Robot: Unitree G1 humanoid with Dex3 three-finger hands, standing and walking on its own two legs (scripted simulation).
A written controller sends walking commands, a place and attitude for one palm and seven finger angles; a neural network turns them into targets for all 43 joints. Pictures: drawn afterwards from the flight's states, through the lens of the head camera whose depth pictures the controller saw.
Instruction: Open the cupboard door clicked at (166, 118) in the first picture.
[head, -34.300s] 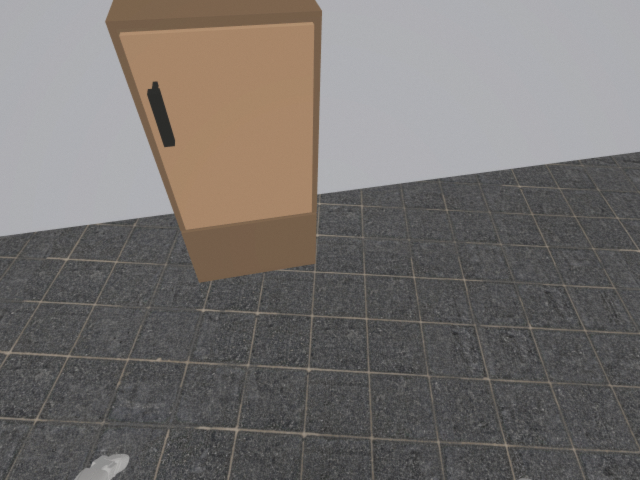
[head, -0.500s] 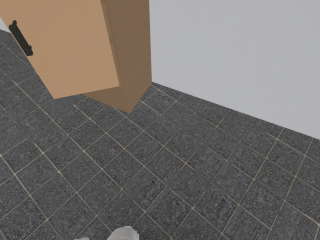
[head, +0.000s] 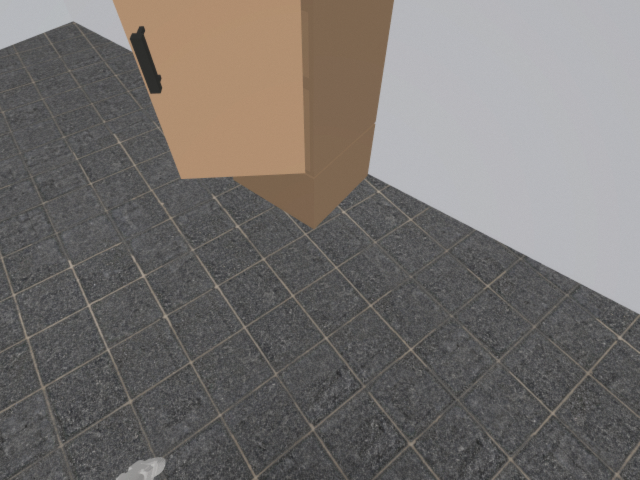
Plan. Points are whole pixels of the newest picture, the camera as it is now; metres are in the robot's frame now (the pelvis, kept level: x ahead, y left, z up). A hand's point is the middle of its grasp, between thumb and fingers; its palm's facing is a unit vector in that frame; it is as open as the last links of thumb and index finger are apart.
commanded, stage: turn to face it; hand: left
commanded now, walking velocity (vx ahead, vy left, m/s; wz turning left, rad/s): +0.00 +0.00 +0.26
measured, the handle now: (148, 60) +0.98 +0.47 -0.03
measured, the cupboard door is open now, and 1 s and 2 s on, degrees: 42 42 42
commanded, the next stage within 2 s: take the last steps up to it in 0.08 s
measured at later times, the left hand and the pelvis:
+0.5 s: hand out of the picture -0.06 +0.19 -0.17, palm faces +0.28 -0.94 -0.21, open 7.3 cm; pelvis +0.02 +0.01 +0.01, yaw +11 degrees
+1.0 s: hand (145, 396) +0.24 +0.29 -0.16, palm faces +0.12 -0.98 -0.19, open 7.3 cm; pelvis +0.15 +0.09 +0.00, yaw +9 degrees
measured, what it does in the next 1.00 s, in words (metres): walks ahead: right foot, then left foot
